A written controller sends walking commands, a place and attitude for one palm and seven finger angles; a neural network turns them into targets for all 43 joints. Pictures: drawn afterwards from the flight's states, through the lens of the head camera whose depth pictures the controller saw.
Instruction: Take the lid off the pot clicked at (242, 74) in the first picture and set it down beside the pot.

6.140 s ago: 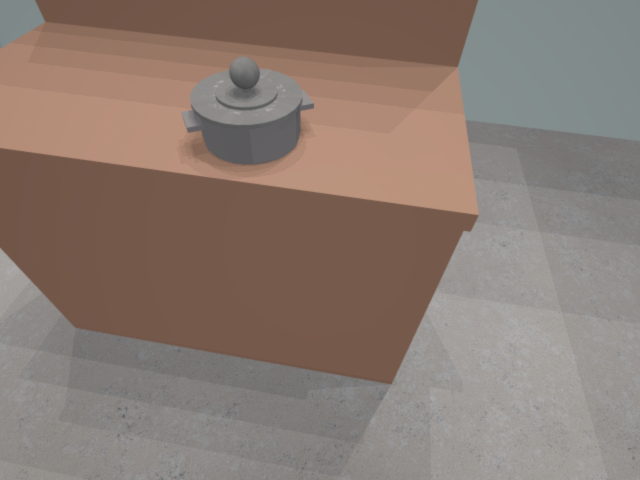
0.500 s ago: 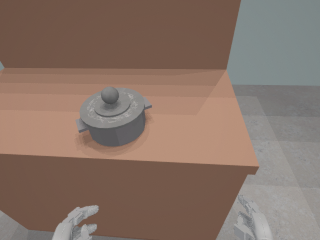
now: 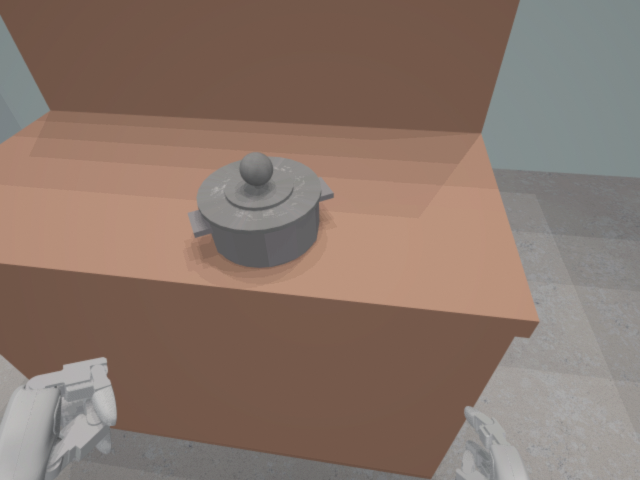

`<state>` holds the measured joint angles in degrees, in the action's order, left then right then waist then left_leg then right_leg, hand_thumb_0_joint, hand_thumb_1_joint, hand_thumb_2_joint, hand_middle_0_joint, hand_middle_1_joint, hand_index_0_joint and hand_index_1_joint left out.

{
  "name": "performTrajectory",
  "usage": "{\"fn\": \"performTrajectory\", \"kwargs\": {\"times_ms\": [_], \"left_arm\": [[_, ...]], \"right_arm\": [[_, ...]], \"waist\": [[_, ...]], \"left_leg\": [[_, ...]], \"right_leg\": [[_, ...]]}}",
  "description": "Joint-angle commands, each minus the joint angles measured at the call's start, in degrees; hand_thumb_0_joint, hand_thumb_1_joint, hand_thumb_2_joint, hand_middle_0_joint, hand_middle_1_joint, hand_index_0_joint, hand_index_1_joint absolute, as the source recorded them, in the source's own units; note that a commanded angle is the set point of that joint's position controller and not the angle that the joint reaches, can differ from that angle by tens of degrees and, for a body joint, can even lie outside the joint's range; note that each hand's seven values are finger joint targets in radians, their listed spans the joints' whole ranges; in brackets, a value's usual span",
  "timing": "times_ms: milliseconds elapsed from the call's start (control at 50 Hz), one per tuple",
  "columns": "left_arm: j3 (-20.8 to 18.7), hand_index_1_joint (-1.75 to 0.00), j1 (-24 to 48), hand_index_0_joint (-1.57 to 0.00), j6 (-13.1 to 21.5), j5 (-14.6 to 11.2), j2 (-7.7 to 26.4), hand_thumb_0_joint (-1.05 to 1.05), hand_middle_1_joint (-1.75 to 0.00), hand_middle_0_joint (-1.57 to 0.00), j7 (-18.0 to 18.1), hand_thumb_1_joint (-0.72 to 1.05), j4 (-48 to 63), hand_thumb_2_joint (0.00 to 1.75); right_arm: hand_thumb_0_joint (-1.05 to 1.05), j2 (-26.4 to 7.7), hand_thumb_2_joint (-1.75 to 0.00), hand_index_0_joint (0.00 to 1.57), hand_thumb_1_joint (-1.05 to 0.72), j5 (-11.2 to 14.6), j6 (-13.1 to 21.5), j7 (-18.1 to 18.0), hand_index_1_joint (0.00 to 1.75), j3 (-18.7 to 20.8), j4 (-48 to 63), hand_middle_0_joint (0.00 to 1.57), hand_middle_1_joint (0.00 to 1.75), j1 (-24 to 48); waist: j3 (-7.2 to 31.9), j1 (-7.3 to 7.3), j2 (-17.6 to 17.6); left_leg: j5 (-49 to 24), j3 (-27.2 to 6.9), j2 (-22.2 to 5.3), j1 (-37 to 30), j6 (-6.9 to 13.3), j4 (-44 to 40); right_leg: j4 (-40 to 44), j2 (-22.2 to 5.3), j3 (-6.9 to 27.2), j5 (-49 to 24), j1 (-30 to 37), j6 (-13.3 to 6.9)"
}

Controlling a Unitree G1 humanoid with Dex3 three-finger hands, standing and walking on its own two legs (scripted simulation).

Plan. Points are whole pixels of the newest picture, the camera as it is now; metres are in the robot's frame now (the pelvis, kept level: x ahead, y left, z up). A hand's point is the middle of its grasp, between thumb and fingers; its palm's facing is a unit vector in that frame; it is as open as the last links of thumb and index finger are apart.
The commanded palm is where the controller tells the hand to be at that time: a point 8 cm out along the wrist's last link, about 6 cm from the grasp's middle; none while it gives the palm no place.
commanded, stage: raise the hand higher, near the body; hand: left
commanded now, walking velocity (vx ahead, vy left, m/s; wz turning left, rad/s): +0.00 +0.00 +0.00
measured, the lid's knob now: (256, 169) +0.49 +0.15 +0.16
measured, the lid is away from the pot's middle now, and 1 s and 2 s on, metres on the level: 0.00 0.00 0.00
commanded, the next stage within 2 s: reach forward and open the fingers in 0.70 s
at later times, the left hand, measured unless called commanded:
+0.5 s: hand (96, 357) +0.18 +0.23 +0.16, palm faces +0.35 -0.84 -0.41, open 3.1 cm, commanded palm +0.12 +0.27 +0.18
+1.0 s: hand (101, 296) +0.22 +0.24 +0.19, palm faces +0.31 -0.25 -0.92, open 3.0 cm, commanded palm +0.17 +0.26 +0.23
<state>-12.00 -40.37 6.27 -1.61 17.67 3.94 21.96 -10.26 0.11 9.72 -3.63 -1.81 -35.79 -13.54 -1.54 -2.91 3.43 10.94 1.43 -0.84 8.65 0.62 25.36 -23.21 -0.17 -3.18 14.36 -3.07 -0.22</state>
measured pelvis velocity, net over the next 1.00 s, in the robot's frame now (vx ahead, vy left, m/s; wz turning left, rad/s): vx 0.02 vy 0.00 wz -0.01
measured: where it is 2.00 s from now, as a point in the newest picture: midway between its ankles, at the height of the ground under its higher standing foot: outside the picture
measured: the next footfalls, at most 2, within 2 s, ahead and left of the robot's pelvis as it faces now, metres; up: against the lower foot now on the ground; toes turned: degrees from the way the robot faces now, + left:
none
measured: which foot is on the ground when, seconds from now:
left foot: down 0.00-1.00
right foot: down 0.00-1.00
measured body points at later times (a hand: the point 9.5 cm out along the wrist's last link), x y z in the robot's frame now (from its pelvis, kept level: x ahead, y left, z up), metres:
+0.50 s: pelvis +0.01 +0.01 +0.00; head -0.01 +0.00 +0.45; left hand +0.15 +0.28 +0.18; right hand +0.23 -0.19 -0.06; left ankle +0.04 +0.11 -0.74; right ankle -0.01 -0.12 -0.74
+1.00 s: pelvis +0.02 +0.00 -0.01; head +0.02 -0.05 +0.44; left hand +0.20 +0.25 +0.24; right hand +0.24 -0.22 -0.09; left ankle +0.04 +0.11 -0.74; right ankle -0.01 -0.12 -0.74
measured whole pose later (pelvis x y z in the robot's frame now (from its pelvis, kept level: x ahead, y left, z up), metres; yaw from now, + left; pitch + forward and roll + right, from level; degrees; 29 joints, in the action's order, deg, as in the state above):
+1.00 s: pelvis +0.02 +0.00 -0.01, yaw -1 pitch -1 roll +0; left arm -17.1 -26.9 -4.0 28.3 34.2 4.5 37.5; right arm -15.7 0.2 -2.2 -0.4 -1.2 -30.0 -7.4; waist -0.4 -4.8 5.9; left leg 13.8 2.1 -0.9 14.7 0.3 29.5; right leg -29.1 -0.4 -2.5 18.0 -10.2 -0.5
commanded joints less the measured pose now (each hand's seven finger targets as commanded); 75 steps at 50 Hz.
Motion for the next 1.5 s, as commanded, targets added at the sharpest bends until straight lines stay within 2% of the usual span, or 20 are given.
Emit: {"fn": "performTrajectory", "kwargs": {"times_ms": [0, 140, 200, 260, 340, 400, 560, 660, 740, 780, 800, 820, 840, 880, 980, 1120, 1220, 1340, 1440, 1480], "left_arm": [[-3.66, -1.50, 0.58, -1.30, 4.03, 0.32, 5.61, 0.00, -1.50, -1.30, 0.21, 0.90, 12.35, 0.90], [-8.89, -1.50, 1.01, -1.30, 4.99, 0.52, 10.19, 0.00, -1.50, -1.30, 2.09, 0.90, 17.58, 0.90], [-4.60, -1.50, 2.60, -1.30, 5.24, 0.37, 5.97, 0.00, -1.50, -1.30, 1.39, 0.90, 17.85, 0.90], [-5.66, -1.50, 4.09, -1.30, 5.80, 0.47, 7.64, 0.00, -1.50, -1.30, 1.60, 0.90, 22.00, 0.90], [-9.63, -1.50, 4.84, -1.30, 5.57, 0.03, 10.01, 0.00, -1.50, -1.30, 2.02, 0.90, 21.01, 0.90], [-8.11, -1.50, 6.46, -1.30, 5.67, -0.49, 8.01, 0.00, -1.50, -1.30, 1.57, 0.90, 20.99, 0.90], [-11.71, -1.50, 8.99, -1.30, 6.11, -1.16, 10.56, 0.00, -1.50, -1.30, 1.78, 0.90, 24.49, 0.90], [-11.67, -1.50, 12.39, -1.30, 5.86, -1.62, 9.82, 0.00, -1.50, -1.30, 1.59, 0.90, 22.06, 0.90], [-14.79, -1.50, 14.08, -1.30, 6.54, -1.86, 12.68, 0.00, -1.50, -1.30, 2.03, 0.90, 24.07, 0.90], [-14.38, -1.50, 14.27, -1.30, 6.71, -2.17, 11.86, 0.00, -1.50, -1.30, 1.98, 0.90, 22.83, 0.90], [-12.31, -1.46, 16.27, -1.29, 0.88, 20.33, 25.19, 0.00, -1.46, -1.29, 3.47, 0.87, 26.03, 0.92], [-12.16, -1.43, 17.60, -1.29, -2.22, 20.02, 20.37, 0.00, -1.43, -1.29, 4.13, 0.84, 28.98, 0.94], [-12.50, -1.39, 18.87, -1.28, -3.72, 19.92, 21.00, 0.00, -1.39, -1.28, 4.42, 0.81, 29.62, 0.96], [-12.90, -1.32, 14.57, -1.27, -7.44, 28.16, 23.81, 0.00, -1.32, -1.27, 4.02, 0.76, 24.63, 1.00], [-14.69, -1.15, 19.39, -1.24, -12.76, 37.59, 33.74, 0.00, -1.15, -1.24, -0.65, 0.61, 22.19, 1.11], [-12.76, -0.90, 27.51, -1.17, -13.30, 38.63, 39.04, 0.00, -0.90, -1.17, -12.18, 0.37, 12.53, 1.26], [-9.99, -0.72, 38.76, -1.12, -11.31, 37.76, 40.84, 0.00, -0.72, -1.12, -18.79, 0.19, 13.58, 1.36], [-13.31, -0.51, 51.00, -1.04, -10.42, 40.21, 47.60, 0.00, -0.51, -1.04, -23.27, -0.02, 7.10, 1.49], [-8.27, -0.33, 48.83, -0.98, -10.41, 38.07, 41.30, 0.00, -0.33, -0.98, -26.91, -0.18, 2.63, 1.59], [-7.44, -0.26, 54.12, -0.95, -9.79, 38.00, 42.52, 0.00, -0.26, -0.95, -28.12, -0.25, 4.24, 1.64]], "right_arm": [[0.00, -6.84, -0.90, 0.20, -0.90, 0.40, 5.14, -0.51, 0.30, 3.27, 11.33, 0.20, 0.30, 12.34], [0.00, -6.94, -0.90, 0.20, -0.90, 0.48, 6.60, -0.78, 0.30, 3.28, 10.66, 0.20, 0.30, 11.14], [0.00, -6.72, -0.90, 0.20, -0.90, 0.62, 6.65, -0.50, 0.30, 3.00, 10.74, 0.20, 0.30, 11.11], [0.00, -7.10, -0.90, 0.20, -0.90, 0.46, 7.19, -0.06, 0.30, 2.92, 11.19, 0.20, 0.30, 10.75], [0.00, -6.99, -0.90, 0.20, -0.90, 0.39, 6.49, -0.09, 0.30, 2.91, 10.75, 0.20, 0.30, 10.92], [0.00, -6.69, -0.90, 0.20, -0.90, 0.42, 5.77, -0.03, 0.30, 2.66, 11.09, 0.20, 0.30, 10.79], [0.00, -6.75, -0.90, 0.20, -0.90, 0.04, 5.05, 0.20, 0.30, 2.58, 11.07, 0.20, 0.30, 10.94], [0.00, -6.77, -0.90, 0.20, -0.90, 0.23, 3.99, 0.21, 0.30, 2.60, 10.27, 0.20, 0.30, 11.72], [0.00, -7.30, -0.90, 0.20, -0.90, 0.29, 3.93, -0.05, 0.30, 2.86, 10.10, 0.20, 0.30, 11.87], [0.00, -6.89, -0.90, 0.20, -0.90, 0.23, 3.77, -0.01, 0.30, 2.73, 9.94, 0.20, 0.30, 11.68], [0.00, -11.28, -0.90, 0.20, -0.90, -1.56, -0.30, 0.85, 0.30, 2.15, 12.10, 0.20, 0.30, 12.85], [0.00, -9.04, -0.90, 0.20, -0.90, -1.14, -2.54, 1.54, 0.30, 2.51, 14.76, 0.20, 0.30, 13.84], [0.00, -9.23, -0.90, 0.20, -0.90, -0.53, -3.38, 1.84, 0.30, 2.55, 15.18, 0.20, 0.30, 15.24], [0.00, -9.37, -0.90, 0.20, -0.90, -0.47, -6.54, 2.67, 0.30, 2.76, 15.40, 0.20, 0.30, 14.35], [0.00, -11.14, -0.90, 0.20, -0.90, 1.06, -11.95, 3.22, 0.30, 2.51, 17.31, 0.20, 0.30, 17.16], [0.00, -12.28, -0.90, 0.20, -0.90, 3.26, -11.55, 2.81, 0.30, 2.56, 15.29, 0.20, 0.30, 17.12], [0.00, -11.86, -0.90, 0.20, -0.90, 3.40, -9.69, 1.85, 0.30, 2.19, 14.80, 0.20, 0.30, 17.41], [0.00, -12.17, -0.90, 0.20, -0.90, 3.48, -8.83, 1.52, 0.30, 1.70, 14.03, 0.20, 0.30, 18.89], [0.00, -12.06, -0.90, 0.20, -0.90, 3.80, -8.31, 2.78, 0.30, 1.93, 15.11, 0.20, 0.30, 18.94], [0.00, -12.20, -0.90, 0.20, -0.90, 3.64, -8.94, 2.77, 0.30, 1.92, 15.36, 0.20, 0.30, 18.36]], "waist": [[-2.31, -0.80, -2.83], [0.64, -1.62, -0.59], [-1.60, -0.86, 0.46], [1.04, -1.11, 2.00], [0.06, -1.53, 0.89], [-0.34, -1.15, 1.03], [4.69, -1.54, 0.85], [1.84, -0.98, -1.02], [3.54, -1.59, 1.01], [3.93, -1.58, -1.48], [5.05, -2.53, 2.90], [5.21, -2.53, 4.89], [5.03, -2.43, 5.48], [4.82, -3.32, 4.24], [12.13, -3.01, -0.27], [11.04, -1.76, -3.12], [12.01, -1.17, -1.48], [11.77, -1.55, 2.65], [13.21, -1.74, 1.25], [13.31, -1.86, -1.13]], "left_leg": [[2.88, -1.36, 0.02, -2.51, 1.02, -4.95], [2.46, -2.03, -0.18, -3.38, 0.74, -4.64], [1.95, -2.12, -0.52, -3.30, 0.62, -5.00], [0.46, -2.60, -0.58, -3.60, 0.53, -4.69], [-1.57, -2.41, -0.57, -3.61, 0.38, -4.11], [-2.39, -2.12, -0.73, -3.84, 0.29, -4.21], [-8.54, -1.64, -0.48, -6.29, 0.51, -2.34], [-7.88, -1.07, -0.49, -6.01, 0.75, -2.26], [-8.51, -1.02, -0.50, -7.30, 0.72, -2.08], [-9.50, -1.15, -0.59, -7.44, 0.79, -2.13], [-12.02, 0.74, 0.89, 0.10, 0.57, -0.36], [-13.33, 1.28, 0.80, 1.47, 0.17, -0.38], [-13.57, 1.44, 0.81, 1.94, 0.13, 0.11], [-11.15, 1.75, 0.87, 2.72, 0.18, 0.54], [-11.61, 0.71, 1.26, 2.08, 0.79, 2.92], [-11.59, -0.95, 2.16, 1.40, 1.68, 2.42], [-12.08, -1.87, 3.00, -1.40, 2.15, 1.06], [-12.09, -2.64, 3.48, -2.45, 1.87, -0.08], [-10.96, -2.36, 3.75, -3.09, 1.76, -0.65], [-7.88, -2.04, 3.45, -2.21, 1.72, -2.28]], "right_leg": [[6.62, -0.30, 0.06, 3.78, -9.85, -0.02], [5.74, 0.11, 0.61, 2.72, -8.82, -0.48], [4.67, -0.09, 0.26, 1.50, -9.64, -0.46], [3.73, -0.09, 0.33, -0.37, -8.06, -0.65], [4.09, 0.37, 0.46, -1.78, -8.31, -0.83], [3.93, 0.04, 0.31, -2.56, -8.18, -0.78], [3.62, -0.20, 0.70, -8.76, -5.90, -0.81], [4.59, -0.51, 0.50, -8.58, -7.51, -0.49], [4.46, -0.55, 0.86, -9.22, -6.82, -0.57], [4.24, -0.73, 0.61, -10.19, -6.29, -0.52], [-0.12, -0.28, 0.94, -12.08, -8.27, 0.05], [-1.28, -0.64, -0.84, -11.91, -7.87, -0.70], [-1.35, -0.41, -0.57, -12.25, -7.85, -0.87], [-1.50, -0.14, -0.03, -9.19, -8.76, -1.13], [-2.49, -0.77, 1.71, -12.21, -7.38, -0.34], [-0.40, -1.20, 1.02, -16.99, -8.59, 1.73], [1.26, -0.79, 0.40, -16.18, -8.83, 2.18], [2.19, 0.49, 0.76, -13.36, -7.92, 0.93], [2.27, 0.91, -0.11, -11.65, -8.21, 0.85], [2.81, 0.16, -0.62, -8.26, -7.93, 1.42]]}}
